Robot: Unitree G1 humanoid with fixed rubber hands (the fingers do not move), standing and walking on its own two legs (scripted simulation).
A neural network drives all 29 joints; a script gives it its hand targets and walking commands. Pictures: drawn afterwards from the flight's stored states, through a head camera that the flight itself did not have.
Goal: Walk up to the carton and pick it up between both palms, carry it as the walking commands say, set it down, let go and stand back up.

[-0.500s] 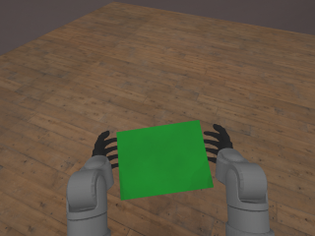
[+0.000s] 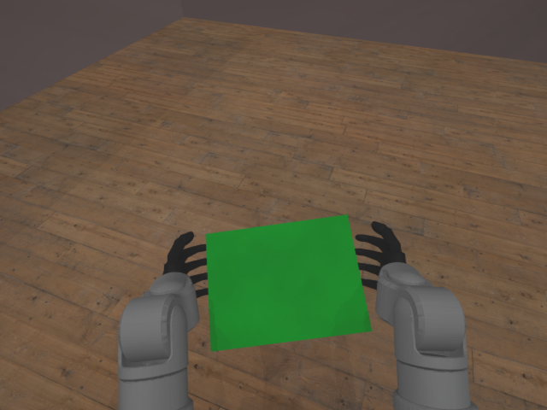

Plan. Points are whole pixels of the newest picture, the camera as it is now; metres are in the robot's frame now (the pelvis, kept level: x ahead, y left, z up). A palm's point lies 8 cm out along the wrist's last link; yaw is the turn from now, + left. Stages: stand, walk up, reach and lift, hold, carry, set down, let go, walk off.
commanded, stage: carry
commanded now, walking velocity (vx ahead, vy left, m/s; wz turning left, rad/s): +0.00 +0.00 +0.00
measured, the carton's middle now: (286, 288) +0.32 -0.01 +0.00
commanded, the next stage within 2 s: none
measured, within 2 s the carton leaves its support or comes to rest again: neither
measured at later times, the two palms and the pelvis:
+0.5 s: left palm (180, 288) +0.29 +0.15 +0.07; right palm (382, 273) +0.29 -0.14 +0.09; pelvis +0.01 +0.00 +0.00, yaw +0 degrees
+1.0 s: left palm (178, 297) +0.27 +0.15 +0.07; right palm (383, 282) +0.28 -0.13 +0.08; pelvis -0.01 +0.00 +0.00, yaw +0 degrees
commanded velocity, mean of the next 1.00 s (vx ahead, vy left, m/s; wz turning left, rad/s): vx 0.00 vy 0.00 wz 0.00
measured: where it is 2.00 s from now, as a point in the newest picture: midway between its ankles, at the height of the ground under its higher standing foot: outside the picture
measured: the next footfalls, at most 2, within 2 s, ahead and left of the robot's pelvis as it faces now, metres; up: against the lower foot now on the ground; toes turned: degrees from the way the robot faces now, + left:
none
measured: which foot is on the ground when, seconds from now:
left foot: down 0.00-1.00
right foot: down 0.00-1.00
